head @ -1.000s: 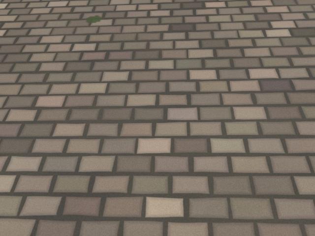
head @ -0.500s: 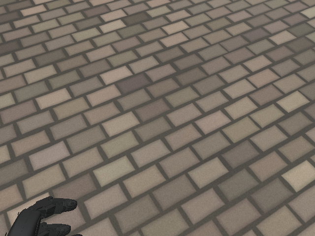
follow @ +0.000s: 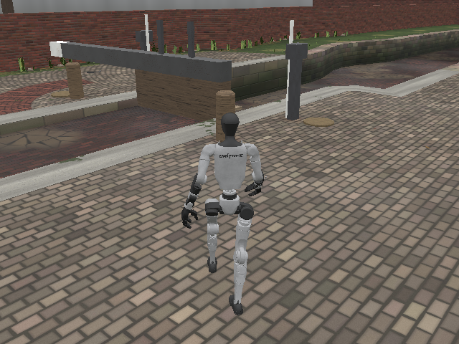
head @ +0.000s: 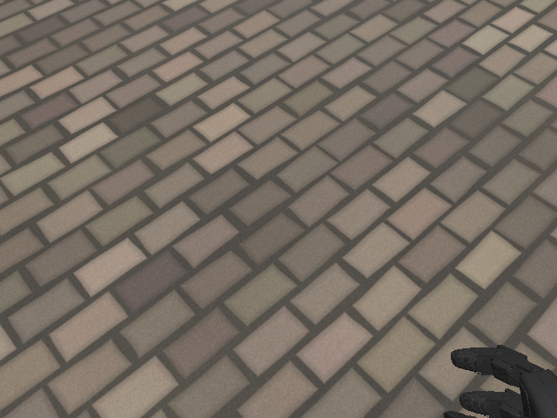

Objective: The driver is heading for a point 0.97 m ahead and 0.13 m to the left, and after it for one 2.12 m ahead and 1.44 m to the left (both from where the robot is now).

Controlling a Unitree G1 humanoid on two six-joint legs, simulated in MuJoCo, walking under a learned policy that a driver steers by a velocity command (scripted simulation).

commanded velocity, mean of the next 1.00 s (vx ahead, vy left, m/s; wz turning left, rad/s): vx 1.00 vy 0.00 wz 0.20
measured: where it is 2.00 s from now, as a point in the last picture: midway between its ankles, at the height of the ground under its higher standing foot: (245, 35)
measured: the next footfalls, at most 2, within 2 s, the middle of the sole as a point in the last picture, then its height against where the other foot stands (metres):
left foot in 0.04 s outside the picture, level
right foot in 0.48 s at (377, 317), level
